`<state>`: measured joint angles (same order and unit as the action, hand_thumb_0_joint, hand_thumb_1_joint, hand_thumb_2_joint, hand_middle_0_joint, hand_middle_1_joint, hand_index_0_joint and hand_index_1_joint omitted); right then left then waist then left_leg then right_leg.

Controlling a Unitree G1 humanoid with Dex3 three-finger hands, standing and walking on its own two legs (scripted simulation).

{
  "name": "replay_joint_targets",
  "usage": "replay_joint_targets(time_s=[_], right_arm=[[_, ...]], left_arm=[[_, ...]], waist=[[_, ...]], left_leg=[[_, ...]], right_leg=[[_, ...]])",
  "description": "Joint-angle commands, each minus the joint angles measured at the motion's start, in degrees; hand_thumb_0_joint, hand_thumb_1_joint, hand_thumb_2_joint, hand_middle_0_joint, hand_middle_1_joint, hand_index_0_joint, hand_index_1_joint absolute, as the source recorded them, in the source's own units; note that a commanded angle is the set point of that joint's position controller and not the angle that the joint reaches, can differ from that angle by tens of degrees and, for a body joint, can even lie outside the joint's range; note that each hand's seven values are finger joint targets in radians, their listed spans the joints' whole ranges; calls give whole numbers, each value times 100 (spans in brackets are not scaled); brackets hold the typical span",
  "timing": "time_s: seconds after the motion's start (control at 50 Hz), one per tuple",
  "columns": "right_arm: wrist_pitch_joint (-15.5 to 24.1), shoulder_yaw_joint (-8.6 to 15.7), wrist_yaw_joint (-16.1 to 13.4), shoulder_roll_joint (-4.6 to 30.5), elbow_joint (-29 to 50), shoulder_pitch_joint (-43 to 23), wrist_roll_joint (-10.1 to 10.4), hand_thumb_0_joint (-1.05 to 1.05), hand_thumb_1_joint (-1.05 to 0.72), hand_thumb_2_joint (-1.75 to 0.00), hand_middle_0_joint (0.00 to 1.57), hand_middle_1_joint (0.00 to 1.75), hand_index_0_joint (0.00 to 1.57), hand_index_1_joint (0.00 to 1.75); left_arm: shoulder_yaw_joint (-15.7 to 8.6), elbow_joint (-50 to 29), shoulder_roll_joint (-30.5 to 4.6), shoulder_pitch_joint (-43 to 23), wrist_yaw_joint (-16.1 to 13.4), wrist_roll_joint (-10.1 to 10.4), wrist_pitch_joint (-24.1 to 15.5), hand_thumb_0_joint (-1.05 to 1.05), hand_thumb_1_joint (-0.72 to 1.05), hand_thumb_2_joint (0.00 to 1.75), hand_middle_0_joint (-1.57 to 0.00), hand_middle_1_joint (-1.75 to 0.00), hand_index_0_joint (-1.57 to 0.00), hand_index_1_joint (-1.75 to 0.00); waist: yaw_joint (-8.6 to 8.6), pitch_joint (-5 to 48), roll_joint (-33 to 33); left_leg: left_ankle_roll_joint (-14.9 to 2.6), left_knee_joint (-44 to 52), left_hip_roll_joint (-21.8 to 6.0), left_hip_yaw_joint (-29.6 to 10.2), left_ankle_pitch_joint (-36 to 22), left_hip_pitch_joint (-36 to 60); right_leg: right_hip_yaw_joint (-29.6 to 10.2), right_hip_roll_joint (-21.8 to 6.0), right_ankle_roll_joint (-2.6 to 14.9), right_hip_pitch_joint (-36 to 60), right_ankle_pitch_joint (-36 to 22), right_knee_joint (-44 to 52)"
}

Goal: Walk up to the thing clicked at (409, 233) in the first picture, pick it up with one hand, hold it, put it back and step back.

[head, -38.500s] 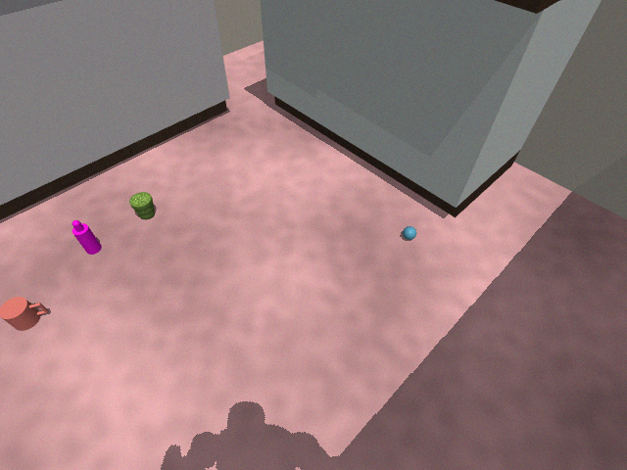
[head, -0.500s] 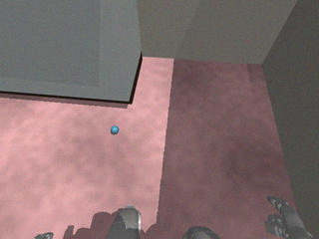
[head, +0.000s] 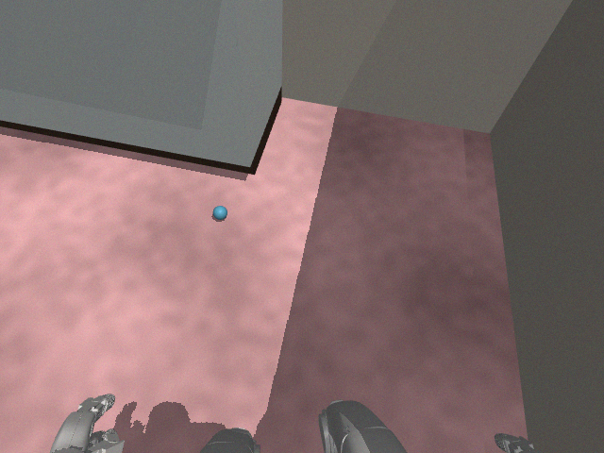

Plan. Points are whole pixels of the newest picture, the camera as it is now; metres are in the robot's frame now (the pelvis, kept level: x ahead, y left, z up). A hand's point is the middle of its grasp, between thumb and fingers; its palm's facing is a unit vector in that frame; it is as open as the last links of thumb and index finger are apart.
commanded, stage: step back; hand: left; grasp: from above
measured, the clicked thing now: (220, 212) +0.96 +0.28 -0.73
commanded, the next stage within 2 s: stand in 1.32 s
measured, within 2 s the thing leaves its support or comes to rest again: neither
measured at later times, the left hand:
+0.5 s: hand out of the picture -0.09 +0.27 -0.13, palm faces +0.06 -0.88 -0.48, open 7.4 cm
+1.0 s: hand out of the picture -0.06 +0.23 -0.13, palm faces +0.07 -0.91 -0.41, open 7.4 cm
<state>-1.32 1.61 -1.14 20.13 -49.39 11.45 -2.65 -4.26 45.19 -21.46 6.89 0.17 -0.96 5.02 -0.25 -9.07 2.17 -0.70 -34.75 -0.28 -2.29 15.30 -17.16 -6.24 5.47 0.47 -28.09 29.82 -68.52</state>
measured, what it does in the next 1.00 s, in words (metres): walks backwards: right foot, then left foot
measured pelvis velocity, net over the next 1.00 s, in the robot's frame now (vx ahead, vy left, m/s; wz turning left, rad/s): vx -0.10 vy -0.04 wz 0.03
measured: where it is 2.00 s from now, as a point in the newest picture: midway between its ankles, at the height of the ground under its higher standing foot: outside the picture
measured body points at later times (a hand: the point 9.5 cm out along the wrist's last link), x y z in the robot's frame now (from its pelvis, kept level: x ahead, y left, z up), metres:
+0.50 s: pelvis -0.14 -0.03 -0.01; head -0.12 -0.05 +0.44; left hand -0.09 +0.32 -0.10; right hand -0.06 -0.34 -0.14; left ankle -0.15 +0.11 -0.73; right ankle -0.11 -0.16 -0.73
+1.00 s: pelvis -0.10 -0.04 +0.00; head -0.08 -0.07 +0.45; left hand -0.06 +0.27 -0.10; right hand -0.02 -0.36 -0.13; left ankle -0.09 +0.11 -0.68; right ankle -0.08 -0.14 -0.73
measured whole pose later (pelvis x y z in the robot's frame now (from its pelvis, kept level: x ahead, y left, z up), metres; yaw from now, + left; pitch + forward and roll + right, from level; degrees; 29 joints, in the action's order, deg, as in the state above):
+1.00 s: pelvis -0.10 -0.04 +0.00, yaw +2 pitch -3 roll +1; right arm -0.6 3.8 0.5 23.3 -55.8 13.4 -1.6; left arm -3.3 55.9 -19.1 13.9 0.2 -1.9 -4.0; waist 2.1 -4.7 -3.4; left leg -0.8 -53.9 1.8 -6.6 25.0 -23.4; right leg 2.8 0.1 2.2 -13.6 16.5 -32.7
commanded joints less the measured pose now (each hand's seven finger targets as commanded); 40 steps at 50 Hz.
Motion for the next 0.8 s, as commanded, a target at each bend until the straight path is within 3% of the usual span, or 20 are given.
replay_joint_targets(time_s=[0.0,0.06,0.12,0.14,0.16,0.18,0.2,0.26,0.28,0.38,0.44,0.48,0.5,0.52,0.54,0.56,0.6,0.68,0.74,0.78], right_arm=[[109,441,-105,1499,654,-447,28,0,-90,-90,20,30,20,30],[25,477,-67,1517,602,-198,40,0,-90,-90,20,30,20,30],[-151,462,26,1601,533,-390,110,0,-90,-90,20,30,20,30],[-167,378,39,1309,586,-364,145,0,-90,-90,20,30,20,30],[-145,273,37,988,747,-381,154,0,-90,-90,20,30,20,30],[-186,386,-48,1201,815,-744,125,0,-90,-90,20,30,20,30],[-204,543,-42,1509,673,-731,162,0,-90,-90,20,30,20,30],[-142,426,47,1309,292,-335,226,0,-90,-90,20,30,20,30],[-112,382,49,1232,289,-349,211,0,-90,-90,20,30,20,30],[6,447,203,1317,308,-579,43,0,-90,-90,20,30,20,30],[116,511,274,1326,116,-266,21,0,-90,-90,20,30,20,30],[202,602,267,1337,-233,298,33,0,-90,-90,20,30,20,30],[226,703,237,1610,-289,573,-59,0,-90,-90,20,30,20,30],[240,749,224,2140,-178,624,-63,0,-90,-90,20,30,20,30],[234,786,258,2355,-168,537,18,0,-90,-90,20,30,20,30],[252,747,247,2175,-72,141,22,0,-90,-90,20,30,20,30],[307,556,220,1618,-42,-166,-1,0,-90,-90,20,30,20,30],[319,613,218,1721,-53,-73,10,0,-90,-90,20,30,20,30],[217,562,208,1591,30,-343,50,0,-90,-90,20,30,20,30],[146,352,177,950,34,-59,103,0,-90,-90,20,30,20,30]], left_arm=[[-330,-340,-1056,323,-94,21,-182,0,90,90,-20,-30,-20,-30],[-222,-239,-968,425,-118,1,-393,0,90,90,-20,-30,-20,-30],[-270,280,-987,986,-188,-42,-594,0,90,90,-20,-30,-20,-30],[-343,370,-1321,1012,-206,-113,-640,0,90,90,-20,-30,-20,-30],[-492,332,-1880,1070,-207,-180,-663,0,90,90,-20,-30,-20,-30],[-576,102,-2370,605,-227,-206,-649,0,90,90,-20,-30,-20,-30],[-558,-4,-2307,123,-261,-144,-666,0,90,90,-20,-30,-20,-30],[-374,146,-1573,-124,-270,-115,-723,0,90,90,-20,-30,-20,-30],[-388,237,-1533,140,-269,-109,-735,0,90,90,-20,-30,-20,-30],[-504,312,-1749,615,-204,-225,-767,0,90,90,-20,-30,-20,-30],[-461,337,-1851,424,-134,-180,-715,0,90,90,-20,-30,-20,-30],[-275,354,-1454,467,-104,-151,-649,0,90,90,-20,-30,-20,-30],[-179,311,-1134,622,-111,-114,-631,0,90,90,-20,-30,-20,-30],[-125,214,-988,269,-126,2,-662,0,90,90,-20,-30,-20,-30],[-302,284,-1573,-145,-149,-91,-694,0,90,90,-20,-30,-20,-30],[-310,317,-1687,-87,-98,-72,-728,0,90,90,-20,-30,-20,-30],[-253,495,-1383,359,-8,5,-784,0,90,90,-20,-30,-20,-30],[-251,582,-1269,509,89,-20,-771,0,90,90,-20,-30,-20,-30],[-295,808,-1194,970,34,-33,-831,0,90,90,-20,-30,-20,-30],[-380,994,-1431,1390,-90,-120,-911,0,90,90,-20,-30,-20,-30]], waist=[[170,857,-1154],[-7,1326,-1524],[163,1596,-1211],[153,1487,-584],[209,1252,890],[442,1004,899],[268,543,895],[-107,379,225],[-7,518,355],[439,533,939],[245,586,1050],[5,828,308],[-84,964,-747],[-300,716,-1552],[-391,125,-1095],[-173,-92,-781],[72,76,-804],[-23,285,-1420],[328,576,-1306],[483,846,22]], left_leg=[[-1211,834,-1259,-903,-2383,381],[-1201,333,-1260,-773,-2515,1371],[-803,-475,-884,-410,-1685,818],[-559,-965,-551,-337,-637,-206],[-193,-1588,232,-224,1322,-1807],[34,-2342,135,-912,1921,-1264],[45,-2951,-48,-1155,1706,-704],[97,-3033,469,-899,809,-1195],[142,-2933,464,-815,761,-1204],[236,-1183,67,-447,1352,-1431],[38,259,-50,-35,1583,-157],[-118,1425,213,11,701,1298],[-374,1685,-505,-1410,1461,2047],[-977,2391,-1721,-3427,3420,1679],[-1492,2685,-2056,-3890,4199,470],[-1447,2529,-1978,-3312,3682,35],[-997,2142,-1161,-1926,2178,440],[-976,2028,-1074,-1502,2048,20],[-771,1250,-924,-989,1794,-556],[-425,-553,-275,-442,1582,-1243]], right_leg=[[-84,-199,-135,312,40,444],[289,-562,-131,525,7,2729],[791,-326,-69,1811,-1607,5114],[-155,-653,81,2319,-1755,4795],[-1906,-1728,418,2576,-1692,4785],[-2881,-2933,1448,868,-1265,5018],[-3024,-3076,1594,-241,-854,5258],[-776,-1794,885,934,-2480,4366],[-654,-1646,813,1152,-2460,4303],[-1360,-1968,1030,1958,1018,4858],[-1150,-2117,1007,1200,915,4789],[-208,-1441,575,622,284,3764],[244,-1004,291,-479,382,2528],[1039,-355,26,-1479,463,1622],[290,-759,48,-1123,397,1257],[285,-854,100,-609,219,1210],[401,-816,90,-390,-418,1722],[687,-716,5,516,-534,2511],[864,-565,105,1911,-1239,3684],[80,-731,88,2970,-1003,4483]])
